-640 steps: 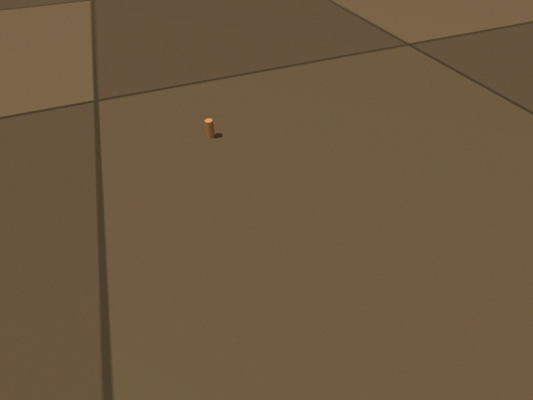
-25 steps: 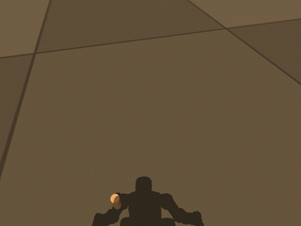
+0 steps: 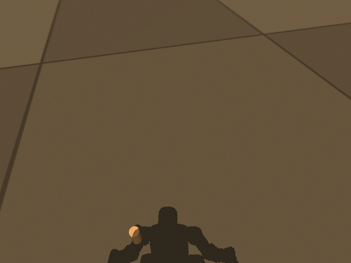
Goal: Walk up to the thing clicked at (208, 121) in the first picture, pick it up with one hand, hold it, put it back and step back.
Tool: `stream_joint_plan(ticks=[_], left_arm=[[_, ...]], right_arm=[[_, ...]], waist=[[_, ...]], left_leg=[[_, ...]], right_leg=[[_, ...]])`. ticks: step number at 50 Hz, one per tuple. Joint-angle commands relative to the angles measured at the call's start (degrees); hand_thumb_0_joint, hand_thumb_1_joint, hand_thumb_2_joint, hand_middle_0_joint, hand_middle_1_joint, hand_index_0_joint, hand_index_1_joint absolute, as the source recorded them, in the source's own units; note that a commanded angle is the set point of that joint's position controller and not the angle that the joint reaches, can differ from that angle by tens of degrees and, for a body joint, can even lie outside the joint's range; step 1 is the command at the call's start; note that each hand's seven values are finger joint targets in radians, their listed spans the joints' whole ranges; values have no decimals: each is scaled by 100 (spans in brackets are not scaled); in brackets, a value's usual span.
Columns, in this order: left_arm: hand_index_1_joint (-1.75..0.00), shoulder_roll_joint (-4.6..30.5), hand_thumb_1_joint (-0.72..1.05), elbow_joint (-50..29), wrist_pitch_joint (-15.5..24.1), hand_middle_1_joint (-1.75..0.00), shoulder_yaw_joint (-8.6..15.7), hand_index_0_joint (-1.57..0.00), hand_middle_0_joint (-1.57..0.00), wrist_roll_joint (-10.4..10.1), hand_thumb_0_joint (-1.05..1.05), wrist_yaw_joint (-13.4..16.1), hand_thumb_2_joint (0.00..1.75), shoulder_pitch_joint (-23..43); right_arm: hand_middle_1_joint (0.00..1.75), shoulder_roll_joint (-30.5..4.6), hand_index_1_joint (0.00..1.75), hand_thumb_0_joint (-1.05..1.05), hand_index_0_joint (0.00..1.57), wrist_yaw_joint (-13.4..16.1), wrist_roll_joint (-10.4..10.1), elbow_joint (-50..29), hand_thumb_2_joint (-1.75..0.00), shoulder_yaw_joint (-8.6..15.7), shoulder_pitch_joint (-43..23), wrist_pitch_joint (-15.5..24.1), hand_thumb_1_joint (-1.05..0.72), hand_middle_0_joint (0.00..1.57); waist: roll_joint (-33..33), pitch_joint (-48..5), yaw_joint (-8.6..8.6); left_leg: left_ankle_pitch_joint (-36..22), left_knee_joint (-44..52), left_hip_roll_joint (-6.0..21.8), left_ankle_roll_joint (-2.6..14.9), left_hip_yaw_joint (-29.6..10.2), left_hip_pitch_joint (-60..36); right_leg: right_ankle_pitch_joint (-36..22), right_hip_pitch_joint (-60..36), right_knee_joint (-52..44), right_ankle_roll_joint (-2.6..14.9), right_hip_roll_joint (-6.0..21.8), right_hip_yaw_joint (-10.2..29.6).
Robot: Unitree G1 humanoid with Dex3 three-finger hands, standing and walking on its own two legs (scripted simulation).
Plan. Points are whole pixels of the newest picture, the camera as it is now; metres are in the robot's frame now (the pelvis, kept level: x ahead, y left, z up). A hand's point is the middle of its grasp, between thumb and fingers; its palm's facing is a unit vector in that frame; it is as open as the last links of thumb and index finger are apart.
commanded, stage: stand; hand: left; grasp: from above
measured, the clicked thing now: (135, 235) +0.44 +0.22 -0.72
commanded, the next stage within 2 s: rise first in 0.52 s
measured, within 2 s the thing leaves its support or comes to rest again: neither
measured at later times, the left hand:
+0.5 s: hand out of the picture +0.07 +0.25 -0.16, palm faces -0.03 -0.94 -0.34, open 7.4 cm
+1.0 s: hand out of the picture +0.15 +0.25 -0.18, palm faces -0.08 -0.92 -0.39, open 11.3 cm
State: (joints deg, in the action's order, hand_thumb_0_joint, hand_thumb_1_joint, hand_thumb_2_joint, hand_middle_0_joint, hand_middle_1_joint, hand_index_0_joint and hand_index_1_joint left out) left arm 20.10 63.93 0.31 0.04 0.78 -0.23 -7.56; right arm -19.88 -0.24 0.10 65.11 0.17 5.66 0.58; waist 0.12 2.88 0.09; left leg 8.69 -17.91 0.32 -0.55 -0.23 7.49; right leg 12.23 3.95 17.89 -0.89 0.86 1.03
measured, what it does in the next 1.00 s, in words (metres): stands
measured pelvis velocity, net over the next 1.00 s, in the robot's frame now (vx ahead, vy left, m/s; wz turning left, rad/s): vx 0.00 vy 0.00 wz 0.00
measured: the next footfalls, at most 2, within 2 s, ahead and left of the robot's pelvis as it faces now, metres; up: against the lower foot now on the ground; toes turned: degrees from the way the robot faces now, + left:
none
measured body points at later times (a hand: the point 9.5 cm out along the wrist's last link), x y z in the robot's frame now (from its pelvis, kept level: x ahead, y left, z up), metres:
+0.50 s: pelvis +0.01 +0.00 +0.00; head +0.02 +0.00 +0.45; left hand +0.08 +0.30 -0.13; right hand +0.08 -0.30 -0.13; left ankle +0.01 +0.12 -0.75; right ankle -0.03 -0.13 -0.75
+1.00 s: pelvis +0.00 +0.00 -0.03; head +0.05 +0.00 +0.41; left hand +0.16 +0.30 -0.15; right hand +0.10 -0.26 -0.15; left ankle +0.01 +0.12 -0.75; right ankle -0.03 -0.13 -0.75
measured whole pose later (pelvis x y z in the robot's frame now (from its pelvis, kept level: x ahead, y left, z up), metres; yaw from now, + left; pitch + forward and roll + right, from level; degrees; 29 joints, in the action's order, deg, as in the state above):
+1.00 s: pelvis +0.00 +0.00 -0.03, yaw +0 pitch +9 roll +0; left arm 18.1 51.6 -5.8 8.0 9.9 -0.9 -1.1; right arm -13.9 0.6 -2.0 40.3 1.9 14.4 1.3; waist -0.6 -2.9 1.5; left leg 18.8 -41.5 0.7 -0.5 -0.7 32.2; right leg 22.4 28.3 41.2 -0.7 0.3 0.9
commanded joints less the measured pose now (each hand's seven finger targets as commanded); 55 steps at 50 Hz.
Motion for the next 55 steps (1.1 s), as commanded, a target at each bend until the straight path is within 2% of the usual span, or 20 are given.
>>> stream_joint_plan(ticks=[1,5,8,17,20,30,31,32,33,34,35,36,37,38,40,42,45,47,49,55], left_arm=[[-30,1259,90,-323,134,-30,211,-20,-20,-24,0,88,90,193],[-30,1211,90,-318,133,-30,189,-20,-20,-12,0,80,90,120],[-30,1255,90,-348,147,-30,204,-20,-20,-30,0,91,90,193],[-30,1221,90,-333,137,-30,192,-20,-20,-26,0,92,90,137],[-30,1260,90,-377,141,-30,216,-20,-20,-23,0,100,90,187],[-30,1247,90,-358,152,-30,210,-20,-20,-28,0,97,90,149],[-38,1259,83,-365,145,-38,218,-17,-17,-21,0,98,94,169],[-46,272,75,-2375,704,-46,242,-21,-24,-283,0,170,94,2179],[-54,506,67,-1952,636,-53,306,-21,-24,-276,0,189,93,2803],[-62,966,59,-830,384,-58,648,-17,-21,-128,0,213,97,1819],[-66,1009,51,-554,291,-64,760,-21,-22,-69,0,122,89,1346],[-74,1078,43,-646,279,-72,745,-18,-18,61,0,49,90,1611],[-80,1421,35,-866,333,-80,958,-17,-17,199,0,-8,91,1859],[-84,1430,27,-732,295,-86,1056,-19,-17,357,0,-93,86,1500],[-94,1185,11,-356,147,-97,1129,-17,-13,685,0,-224,86,503],[-96,1230,-5,-1085,20,-99,1240,-17,-14,805,0,-167,86,464],[-98,859,-24,-1349,-415,-100,1002,-17,-15,904,0,-24,86,542],[-99,979,-37,-1641,-621,-100,1076,-16,-15,947,0,43,89,625],[-101,849,-45,-1890,-746,-102,1038,-15,-14,940,0,67,89,527],[-101,909,-47,-3050,-701,-102,1144,-15,-14,1074,0,79,90,464]], right_arm=[[30,-1228,30,0,20,60,22,-299,-90,205,-218,98,-90,20],[30,-1233,30,0,20,55,30,-303,-90,203,-205,107,-90,20],[30,-1216,30,0,20,55,35,-303,-90,207,-166,115,-90,20],[30,-1225,30,0,20,64,16,-311,-90,197,-167,111,-90,20],[30,-1240,30,0,20,74,36,-323,-90,212,-125,114,-90,20],[30,-1231,30,0,20,76,17,-352,-90,200,-162,107,-90,20],[30,-1227,30,0,20,79,23,-366,-92,203,-152,115,-95,20],[30,-331,30,0,20,178,-340,-1979,-92,22,0,390,-99,20],[30,-448,30,0,20,230,-358,-1639,-92,14,282,377,-95,20],[30,-619,30,0,20,265,-329,-1554,-92,90,466,318,-96,20],[30,-634,30,0,20,250,-321,-1743,-91,191,498,263,-93,20],[30,-629,30,0,20,271,-267,-1863,-91,261,581,273,-94,20],[30,-640,30,0,20,296,-244,-1967,-91,348,661,304,-93,20],[30,-640,30,0,20,281,-188,-2144,-91,416,713,336,-92,20],[30,-586,30,0,20,208,-121,-2326,-91,517,914,311,-94,20],[30,-511,30,0,20,188,-139,-2676,-91,548,833,308,-93,20],[30,-474,30,0,20,161,-194,-3056,-90,500,630,279,-92,20],[30,-448,30,0,20,141,-204,-3278,-90,508,543,302,-91,20],[30,-401,30,0,20,125,-194,-3392,-90,504,599,362,-91,20],[30,-303,30,0,20,183,-142,-3623,-90,532,796,618,-91,20]], waist=[[58,-305,25],[44,-335,11],[49,-488,24],[16,-319,14],[-22,-531,14],[42,-475,7],[16,-502,19],[-472,-226,672],[-175,-352,477],[178,-195,437],[110,-204,209],[306,-532,256],[213,-1026,184],[49,-1397,146],[46,-1744,-98],[-318,-2057,-274],[-209,-1579,-121],[-102,-1459,-67],[-22,-1398,-1],[-92,-1947,132]], left_leg=[[-569,210,692,144,-547,-209],[-544,210,678,143,-551,-212],[-982,128,713,156,-534,-359],[-870,157,683,131,-536,-304],[-1198,68,726,152,-508,-395],[-1160,78,721,173,-504,-442],[-1249,84,712,146,-495,-427],[-233,-344,-56,82,254,375],[-85,-401,-58,91,188,365],[96,-531,-80,125,166,611],[74,-697,-38,115,198,820],[-55,-918,-51,147,184,887],[-223,-1114,-51,145,161,844],[-576,-1373,-94,128,146,891],[-831,-1768,-149,107,132,1182],[-937,-1733,-178,50,114,1099],[-474,-1765,-126,39,59,1490],[-169,-1962,-64,46,37,1758],[180,-2115,-34,59,24,1978],[4,-2959,-24,118,35,2315]], right_leg=[[-595,240,-361,198,630,436],[-600,256,-363,194,620,423],[-951,168,-256,216,662,435],[-863,278,-314,193,631,422],[-1138,106,-219,213,667,417],[-1200,125,-277,186,668,415],[-1239,98,-240,193,652,388],[-842,1450,233,143,-73,-72],[-621,1187,263,140,-75,-155],[-383,1360,310,149,-125,-227],[-298,1386,504,169,-131,-261],[-386,1496,664,161,-138,-233],[-600,1482,900,156,-120,-202],[-906,1490,1174,172,-107,-198],[-1035,1546,1565,193,-128,-205],[-1006,1507,1641,217,-145,-207],[-500,1938,1638,215,-189,-262],[-147,2255,1835,208,-212,-286],[180,2536,2006,206,-232,-298],[-93,3087,2782,135,-174,-196]])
